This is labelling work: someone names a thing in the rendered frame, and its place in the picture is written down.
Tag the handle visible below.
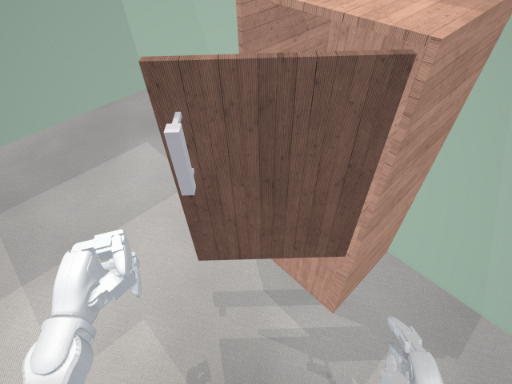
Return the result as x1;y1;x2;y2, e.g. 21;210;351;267
164;112;196;195

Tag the left robot hand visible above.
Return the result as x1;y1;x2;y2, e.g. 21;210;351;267
51;230;142;324

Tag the cupboard door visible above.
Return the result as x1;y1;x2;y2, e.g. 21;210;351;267
138;49;417;261

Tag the right robot hand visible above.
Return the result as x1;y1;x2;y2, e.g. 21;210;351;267
380;316;443;384

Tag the left robot forearm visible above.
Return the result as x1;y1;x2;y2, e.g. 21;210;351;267
22;315;96;384

